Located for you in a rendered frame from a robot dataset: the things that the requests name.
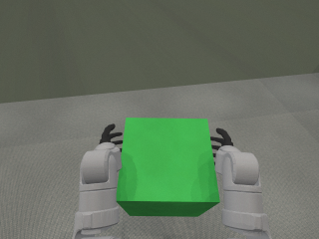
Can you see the robot right forearm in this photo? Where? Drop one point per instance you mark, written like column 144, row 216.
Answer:
column 243, row 206

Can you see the robot left forearm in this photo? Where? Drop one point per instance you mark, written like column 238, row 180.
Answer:
column 98, row 210

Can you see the carton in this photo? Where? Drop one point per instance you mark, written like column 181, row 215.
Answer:
column 167, row 168

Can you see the left robot hand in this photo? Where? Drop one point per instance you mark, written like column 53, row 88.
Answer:
column 106, row 135

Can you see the right robot hand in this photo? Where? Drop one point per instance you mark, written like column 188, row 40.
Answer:
column 226, row 140

